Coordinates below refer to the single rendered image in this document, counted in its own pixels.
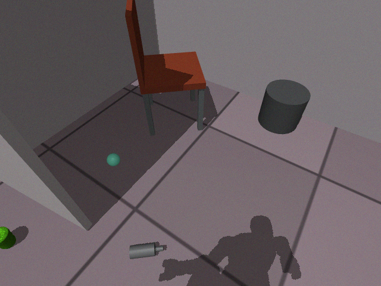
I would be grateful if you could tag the chair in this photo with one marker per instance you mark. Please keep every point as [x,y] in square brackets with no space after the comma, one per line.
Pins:
[164,72]

